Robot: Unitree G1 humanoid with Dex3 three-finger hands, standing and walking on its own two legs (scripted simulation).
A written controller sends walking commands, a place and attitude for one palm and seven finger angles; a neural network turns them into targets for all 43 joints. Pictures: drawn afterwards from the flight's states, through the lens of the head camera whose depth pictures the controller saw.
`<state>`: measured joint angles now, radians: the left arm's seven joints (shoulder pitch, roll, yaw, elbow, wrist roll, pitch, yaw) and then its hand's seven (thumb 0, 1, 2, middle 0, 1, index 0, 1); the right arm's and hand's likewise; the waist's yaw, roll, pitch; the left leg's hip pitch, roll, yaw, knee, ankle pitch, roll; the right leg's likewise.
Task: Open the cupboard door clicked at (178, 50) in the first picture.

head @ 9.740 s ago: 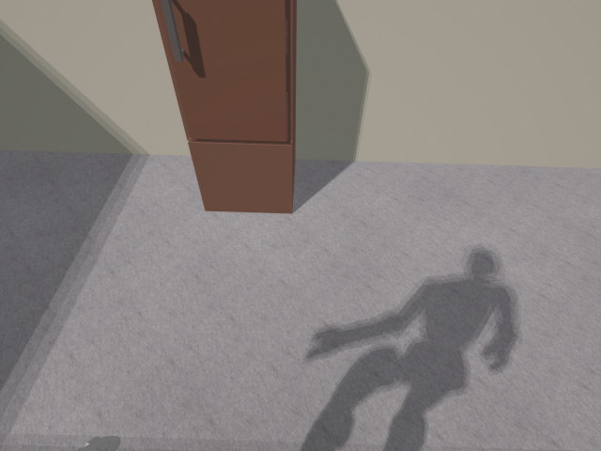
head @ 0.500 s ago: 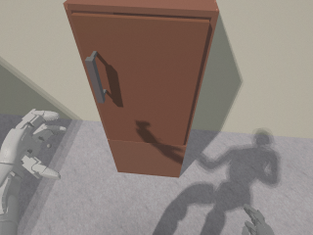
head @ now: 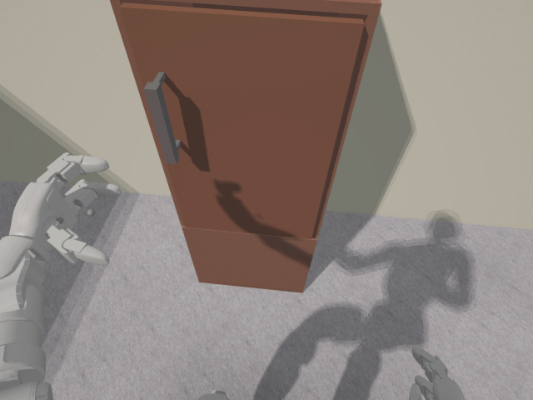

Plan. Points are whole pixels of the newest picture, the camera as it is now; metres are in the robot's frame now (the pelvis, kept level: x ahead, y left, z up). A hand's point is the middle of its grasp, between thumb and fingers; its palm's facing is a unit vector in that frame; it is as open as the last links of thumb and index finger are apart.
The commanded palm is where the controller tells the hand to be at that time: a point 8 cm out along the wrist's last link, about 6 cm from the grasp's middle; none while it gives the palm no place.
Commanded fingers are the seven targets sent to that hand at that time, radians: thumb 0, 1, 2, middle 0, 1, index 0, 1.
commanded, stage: move the hooked fingers beside the handle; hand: left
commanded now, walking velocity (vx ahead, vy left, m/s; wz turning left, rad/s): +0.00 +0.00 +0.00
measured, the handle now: (166, 120) +0.58 +0.23 +0.09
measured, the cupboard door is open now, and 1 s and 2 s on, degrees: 0 0 0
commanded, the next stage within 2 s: none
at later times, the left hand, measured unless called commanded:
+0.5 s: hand (111, 174) +0.42 +0.27 +0.10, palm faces -0.06 -1.00 -0.01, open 14.0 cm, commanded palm +0.40 +0.33 +0.10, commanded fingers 0.00 -0.50 0.30 -0.30 -1.20 -0.30 -1.20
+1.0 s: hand (121, 149) +0.48 +0.28 +0.10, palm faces -0.05 -1.00 -0.01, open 14.0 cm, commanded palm +0.47 +0.33 +0.09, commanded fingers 0.00 -0.50 0.30 -0.30 -1.20 -0.30 -1.20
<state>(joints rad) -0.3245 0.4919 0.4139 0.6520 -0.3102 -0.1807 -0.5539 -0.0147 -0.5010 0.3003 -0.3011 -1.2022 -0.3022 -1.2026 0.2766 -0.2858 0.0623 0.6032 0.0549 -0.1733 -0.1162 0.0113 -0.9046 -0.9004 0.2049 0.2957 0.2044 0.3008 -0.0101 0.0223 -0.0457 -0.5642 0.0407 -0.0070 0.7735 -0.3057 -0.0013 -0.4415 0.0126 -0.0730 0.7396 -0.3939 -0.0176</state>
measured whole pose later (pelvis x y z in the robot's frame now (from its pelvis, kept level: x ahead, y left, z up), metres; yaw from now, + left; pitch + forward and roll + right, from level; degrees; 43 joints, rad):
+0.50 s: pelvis +0.01 +0.01 -0.01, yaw -2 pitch +10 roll -2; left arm -0.55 0.56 0.44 0.89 -0.25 -0.24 -0.54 -0.01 -0.50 0.30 -0.30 -1.20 -0.30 -1.20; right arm 0.36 -0.29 0.04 0.61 0.04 -0.08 -0.08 0.01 -0.91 -0.90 0.20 0.30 0.20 0.30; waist -0.06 0.01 -0.07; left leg -0.66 0.04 0.02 0.82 -0.34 0.02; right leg -0.54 0.01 -0.05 0.77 -0.41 0.00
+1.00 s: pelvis +0.01 +0.01 -0.02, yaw -2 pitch +15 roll -3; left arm -0.83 0.71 0.48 1.18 -0.17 -0.29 -0.55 -0.01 -0.50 0.30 -0.30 -1.20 -0.30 -1.20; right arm 0.38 -0.30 0.05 0.62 0.03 0.01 -0.08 0.01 -0.91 -0.90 0.21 0.30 0.20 0.30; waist -0.12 0.01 -0.07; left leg -0.81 0.06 0.00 0.91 -0.36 0.01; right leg -0.69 0.03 -0.05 0.85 -0.43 0.00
